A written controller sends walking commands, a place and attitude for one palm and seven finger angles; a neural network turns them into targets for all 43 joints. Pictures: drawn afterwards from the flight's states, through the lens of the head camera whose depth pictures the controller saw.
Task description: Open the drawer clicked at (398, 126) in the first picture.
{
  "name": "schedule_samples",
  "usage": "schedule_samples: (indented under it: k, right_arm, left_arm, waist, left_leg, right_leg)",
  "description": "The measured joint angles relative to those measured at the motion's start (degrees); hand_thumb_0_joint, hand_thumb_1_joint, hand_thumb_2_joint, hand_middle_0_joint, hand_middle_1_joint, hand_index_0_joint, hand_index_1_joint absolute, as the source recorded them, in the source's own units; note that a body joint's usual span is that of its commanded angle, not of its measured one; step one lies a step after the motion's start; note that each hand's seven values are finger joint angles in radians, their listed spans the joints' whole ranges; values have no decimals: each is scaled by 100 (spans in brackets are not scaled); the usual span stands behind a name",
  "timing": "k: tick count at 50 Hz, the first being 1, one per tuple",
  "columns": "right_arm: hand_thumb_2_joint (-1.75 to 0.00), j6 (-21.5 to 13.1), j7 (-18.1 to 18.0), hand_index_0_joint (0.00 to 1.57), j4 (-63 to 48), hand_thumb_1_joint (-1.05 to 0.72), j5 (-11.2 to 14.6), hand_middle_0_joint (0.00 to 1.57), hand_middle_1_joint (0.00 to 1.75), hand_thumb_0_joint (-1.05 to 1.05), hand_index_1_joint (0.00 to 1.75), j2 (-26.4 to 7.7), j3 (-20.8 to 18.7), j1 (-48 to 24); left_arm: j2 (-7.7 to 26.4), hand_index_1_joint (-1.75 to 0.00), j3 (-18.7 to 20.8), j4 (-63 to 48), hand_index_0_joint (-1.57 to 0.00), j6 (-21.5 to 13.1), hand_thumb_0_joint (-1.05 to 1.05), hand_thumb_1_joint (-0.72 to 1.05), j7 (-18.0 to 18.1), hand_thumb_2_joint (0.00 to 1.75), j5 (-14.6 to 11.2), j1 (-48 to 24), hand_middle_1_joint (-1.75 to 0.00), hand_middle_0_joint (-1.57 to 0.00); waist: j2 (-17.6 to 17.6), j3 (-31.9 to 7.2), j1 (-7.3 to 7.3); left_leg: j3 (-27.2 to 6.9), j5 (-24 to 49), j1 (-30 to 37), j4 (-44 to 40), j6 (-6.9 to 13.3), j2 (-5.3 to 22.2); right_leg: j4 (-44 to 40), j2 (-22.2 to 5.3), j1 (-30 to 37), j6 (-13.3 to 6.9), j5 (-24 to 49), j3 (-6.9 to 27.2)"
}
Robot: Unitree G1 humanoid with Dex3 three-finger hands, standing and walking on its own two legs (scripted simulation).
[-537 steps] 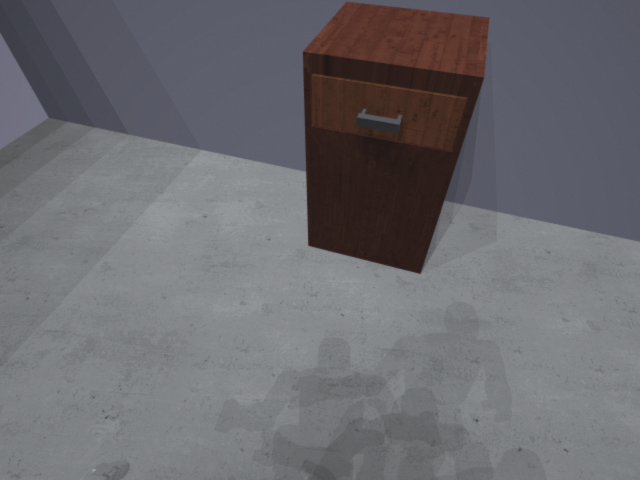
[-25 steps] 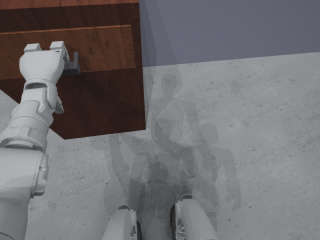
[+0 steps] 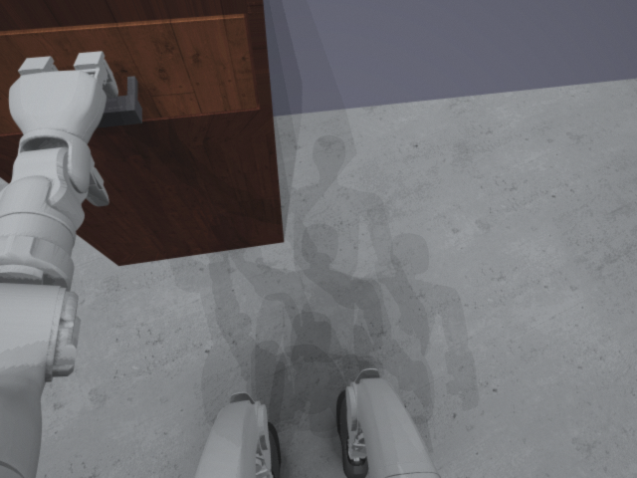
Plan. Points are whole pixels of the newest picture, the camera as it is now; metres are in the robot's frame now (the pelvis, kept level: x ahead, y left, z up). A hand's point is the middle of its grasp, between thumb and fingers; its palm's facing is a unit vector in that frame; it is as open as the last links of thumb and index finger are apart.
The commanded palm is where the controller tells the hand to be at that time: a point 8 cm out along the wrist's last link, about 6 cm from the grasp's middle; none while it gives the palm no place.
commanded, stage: lift the fingers back up to retry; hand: left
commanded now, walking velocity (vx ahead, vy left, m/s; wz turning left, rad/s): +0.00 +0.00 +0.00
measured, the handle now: (92, 100) +0.61 +0.25 +0.01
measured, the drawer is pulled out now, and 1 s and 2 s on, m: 0.00 0.00 0.00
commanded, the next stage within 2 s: re-aim the fingers above the handle in 0.78 s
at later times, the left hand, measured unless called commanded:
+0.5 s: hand (77, 119) +0.54 +0.24 +0.05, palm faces -0.05 -0.05 -1.00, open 13.8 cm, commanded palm +0.52 +0.24 +0.12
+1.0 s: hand (57, 124) +0.53 +0.25 +0.07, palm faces -0.04 -0.03 -1.00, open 13.8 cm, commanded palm +0.51 +0.24 +0.13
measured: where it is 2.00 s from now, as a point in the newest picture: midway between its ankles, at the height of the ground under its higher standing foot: (311, 468)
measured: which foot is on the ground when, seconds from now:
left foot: down 0.00-1.00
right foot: down 0.00-1.00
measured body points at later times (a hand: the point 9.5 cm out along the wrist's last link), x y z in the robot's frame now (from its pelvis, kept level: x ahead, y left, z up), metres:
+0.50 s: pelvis +0.04 +0.01 +0.05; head +0.19 +0.01 +0.48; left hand +0.54 +0.24 +0.11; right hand +0.03 -0.26 -0.07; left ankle +0.03 +0.10 -0.62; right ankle +0.09 -0.12 -0.62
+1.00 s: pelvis +0.08 +0.01 +0.08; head +0.19 +0.00 +0.51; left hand +0.52 +0.25 +0.12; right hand +0.12 -0.26 -0.06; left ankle +0.03 +0.10 -0.62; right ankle +0.09 -0.12 -0.62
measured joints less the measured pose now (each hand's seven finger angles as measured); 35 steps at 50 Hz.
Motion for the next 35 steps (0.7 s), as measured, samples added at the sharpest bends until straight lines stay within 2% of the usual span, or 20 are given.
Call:
schedule_samples:
  k: [6, 10, 15, 22, 28, 35]
  right_arm:
    - [-90, 13, -10, 20, -10, -90, -4, 21, 29, 1, 30, -6, -11, -30]
    - [-90, 30, -25, 20, -23, -90, 2, 20, 29, 1, 30, 15, -28, -31]
    - [-90, 39, -35, 20, 15, -90, -24, 21, 29, 1, 30, 41, -34, 27]
    - [-90, 151, 46, 20, 181, -90, -115, 21, 29, 1, 30, 77, -161, 154]
    - [-90, 326, 160, 20, 313, -90, -153, 21, 29, 1, 30, 68, -276, 155]
    - [-90, 473, 198, 20, 302, -90, -111, 20, 29, 1, 30, 72, -355, 70]
  left_arm:
    - [19, -128, 17, -74, -30, 45, 0, -49, -78, 30, 32, 12, -132, -32]
    - [-4, -125, 50, -183, -31, 62, 0, -49, -177, 30, -43, 144, -132, -31]
    - [-54, -122, 155, -269, -31, -71, 0, -49, -287, 30, -86, 361, -129, -31]
    - [-321, -121, 289, -585, -32, -318, 0, -49, -44, 30, -79, 911, -123, -31]
    - [-564, -120, 262, -715, -32, -119, 0, -49, 239, 30, -64, 1217, -121, -32]
    - [-794, -120, 50, -727, -32, 60, 0, -49, 78, 30, -174, 1466, -120, -32]
  waist:
    - [18, 32, -23]
    - [29, 102, -14]
    - [33, 139, 2]
    - [17, 130, 103]
    - [10, 116, 202]
    - [8, 103, 329]
  left_leg:
    - [1, 9, 30, -41, 11, -1]
    - [20, 56, 232, -240, 19, 4]
    - [21, 124, 576, -583, 21, 6]
    - [23, 167, 1239, -1132, 13, 17]
    - [38, 208, 1897, -1639, 10, 7]
    - [81, 288, 2658, -2228, 16, -16]
  right_leg:
    - [-57, 4, 38, 16, 18, 3]
    - [-264, 22, 241, 33, 74, 22]
    - [-620, 44, 595, 46, 143, 23]
    - [-1183, 88, 1267, 67, 191, 27]
    - [-1675, 107, 1919, 92, 223, 44]
    - [-2207, 116, 2649, 118, 277, 89]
